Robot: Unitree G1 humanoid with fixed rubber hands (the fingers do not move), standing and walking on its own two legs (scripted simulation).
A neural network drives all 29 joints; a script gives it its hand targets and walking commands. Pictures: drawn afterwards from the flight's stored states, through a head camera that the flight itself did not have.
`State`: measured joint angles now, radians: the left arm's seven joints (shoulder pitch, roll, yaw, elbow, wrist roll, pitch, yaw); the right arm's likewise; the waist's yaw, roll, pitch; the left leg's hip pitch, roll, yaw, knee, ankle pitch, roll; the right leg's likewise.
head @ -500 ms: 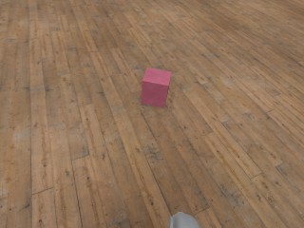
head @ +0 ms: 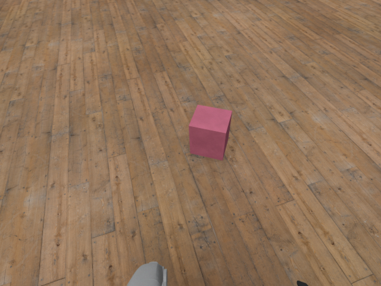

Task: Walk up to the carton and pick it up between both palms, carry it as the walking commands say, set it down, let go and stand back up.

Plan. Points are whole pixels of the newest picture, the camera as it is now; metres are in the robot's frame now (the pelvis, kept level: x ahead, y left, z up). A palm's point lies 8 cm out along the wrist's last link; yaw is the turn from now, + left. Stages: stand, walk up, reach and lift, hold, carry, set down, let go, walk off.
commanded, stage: walk up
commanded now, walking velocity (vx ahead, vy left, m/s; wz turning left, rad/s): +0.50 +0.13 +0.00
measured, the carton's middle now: (210, 133) +1.07 -0.02 -0.65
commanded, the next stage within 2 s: none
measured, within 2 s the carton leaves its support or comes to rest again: neither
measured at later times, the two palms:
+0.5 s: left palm (106, 194) +0.36 +0.28 -0.14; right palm (277, 245) +0.26 -0.19 -0.16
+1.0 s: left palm (127, 182) +0.40 +0.23 -0.14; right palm (275, 140) +0.58 -0.23 -0.13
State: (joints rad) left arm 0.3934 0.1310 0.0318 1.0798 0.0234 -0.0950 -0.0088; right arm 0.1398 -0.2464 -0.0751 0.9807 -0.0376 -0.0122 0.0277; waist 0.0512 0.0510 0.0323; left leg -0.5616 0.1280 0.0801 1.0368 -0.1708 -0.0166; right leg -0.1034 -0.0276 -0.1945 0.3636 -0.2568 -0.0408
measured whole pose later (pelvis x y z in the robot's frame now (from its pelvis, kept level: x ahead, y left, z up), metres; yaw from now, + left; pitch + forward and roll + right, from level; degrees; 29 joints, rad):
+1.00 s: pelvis +0.46 +0.01 +0.00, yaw +1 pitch +0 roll -1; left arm 0.39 0.16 0.06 1.07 0.03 -0.05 0.00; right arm 0.11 -0.23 -0.05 0.98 -0.02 0.01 0.03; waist 0.07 0.02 0.05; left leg -0.46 0.12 0.08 0.70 -0.22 -0.04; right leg -0.14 -0.09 -0.19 0.39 -0.24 0.03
